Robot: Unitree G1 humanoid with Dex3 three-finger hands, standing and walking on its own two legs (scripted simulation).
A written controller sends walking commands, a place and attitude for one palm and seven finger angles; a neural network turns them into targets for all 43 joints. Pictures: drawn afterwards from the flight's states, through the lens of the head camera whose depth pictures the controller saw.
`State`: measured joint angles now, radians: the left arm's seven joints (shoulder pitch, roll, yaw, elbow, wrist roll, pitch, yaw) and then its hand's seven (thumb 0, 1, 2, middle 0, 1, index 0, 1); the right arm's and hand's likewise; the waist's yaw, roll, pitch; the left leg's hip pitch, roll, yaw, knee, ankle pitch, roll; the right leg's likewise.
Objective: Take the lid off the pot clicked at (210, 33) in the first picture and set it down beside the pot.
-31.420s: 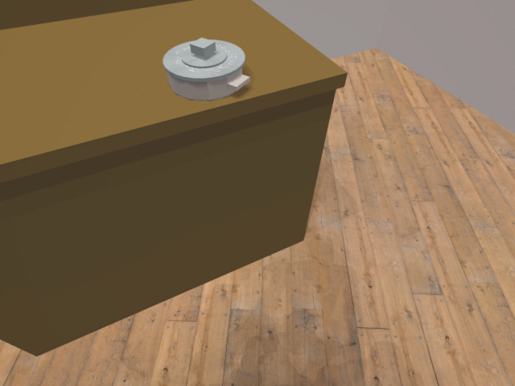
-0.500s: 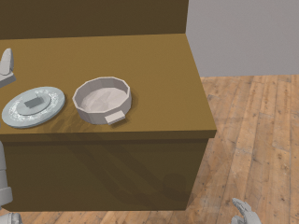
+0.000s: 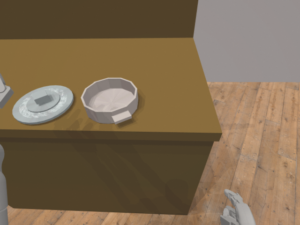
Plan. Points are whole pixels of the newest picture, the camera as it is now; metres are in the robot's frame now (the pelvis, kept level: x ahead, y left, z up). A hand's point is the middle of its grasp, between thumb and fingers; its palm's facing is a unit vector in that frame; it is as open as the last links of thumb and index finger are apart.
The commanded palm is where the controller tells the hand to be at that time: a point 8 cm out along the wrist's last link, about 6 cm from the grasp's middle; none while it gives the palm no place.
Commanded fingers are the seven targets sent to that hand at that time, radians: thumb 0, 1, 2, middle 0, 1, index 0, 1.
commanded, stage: draw the hand back to the body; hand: left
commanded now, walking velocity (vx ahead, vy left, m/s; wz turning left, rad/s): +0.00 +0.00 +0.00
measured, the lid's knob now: (40, 96) +0.43 +0.42 +0.11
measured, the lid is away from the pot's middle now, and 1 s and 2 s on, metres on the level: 0.23 0.23 0.23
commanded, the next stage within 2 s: step back with the hand held close in 0.58 s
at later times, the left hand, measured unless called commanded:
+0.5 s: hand out of the picture +0.17 +0.25 +0.29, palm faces +0.51 -0.81 -0.29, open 7.4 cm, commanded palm +0.11 +0.30 +0.29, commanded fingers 0.00 0.90 0.90 -0.20 -0.30 -0.20 -0.30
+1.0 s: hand out of the picture +0.17 +0.27 +0.27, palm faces +0.43 -0.78 -0.45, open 7.4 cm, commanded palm +0.10 +0.33 +0.29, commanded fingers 0.00 0.90 0.90 -0.20 -0.30 -0.20 -0.30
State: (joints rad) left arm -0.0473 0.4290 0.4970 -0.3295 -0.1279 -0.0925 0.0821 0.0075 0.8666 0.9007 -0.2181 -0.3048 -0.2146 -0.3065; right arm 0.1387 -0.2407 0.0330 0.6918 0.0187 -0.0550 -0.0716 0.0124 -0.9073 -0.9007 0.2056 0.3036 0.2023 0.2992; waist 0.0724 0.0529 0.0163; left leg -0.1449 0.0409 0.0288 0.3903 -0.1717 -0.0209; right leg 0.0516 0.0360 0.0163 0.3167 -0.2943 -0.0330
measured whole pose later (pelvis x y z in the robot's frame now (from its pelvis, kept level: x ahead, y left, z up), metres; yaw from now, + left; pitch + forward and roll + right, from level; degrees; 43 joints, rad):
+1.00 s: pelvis -0.04 +0.05 -0.01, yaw -1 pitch -1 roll -2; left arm 0.35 0.50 0.54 -0.73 -0.09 -0.18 0.08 0.01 0.88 0.90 -0.21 -0.30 -0.21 -0.30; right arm 0.17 -0.24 0.00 0.56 0.03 -0.01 -0.05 0.01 -0.91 -0.90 0.21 0.30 0.20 0.30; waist 0.01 0.03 0.03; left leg -0.32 0.03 0.06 0.49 -0.16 0.04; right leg -0.13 0.01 0.04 0.41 -0.27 0.03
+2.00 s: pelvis -0.29 +0.09 -0.02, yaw -2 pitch +0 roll -1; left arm 0.39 0.50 0.61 -0.81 -0.13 -0.15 0.11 0.01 0.89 0.90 -0.21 -0.30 -0.21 -0.30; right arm 0.17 -0.17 -0.03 0.57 0.03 -0.13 0.00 0.01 -0.91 -0.90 0.21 0.30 0.20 0.30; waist -0.05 -0.04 0.08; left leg -0.40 0.07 0.03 0.59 -0.19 -0.02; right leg -0.50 0.05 0.04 0.92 -0.47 0.03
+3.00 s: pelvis -0.31 +0.08 -0.03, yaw +3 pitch +0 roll +1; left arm 0.26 0.18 0.07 0.93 -0.02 0.07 0.04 -0.06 1.05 0.90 -0.21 -0.30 -0.21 -0.30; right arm 0.29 -0.19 0.00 0.89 -0.03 0.03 -0.02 0.01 -0.91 -0.90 0.20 0.30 0.20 0.30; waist -0.04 -0.06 0.06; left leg -0.33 0.04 0.03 0.68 -0.34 -0.03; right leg -0.26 -0.01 -0.04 0.78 -0.52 0.00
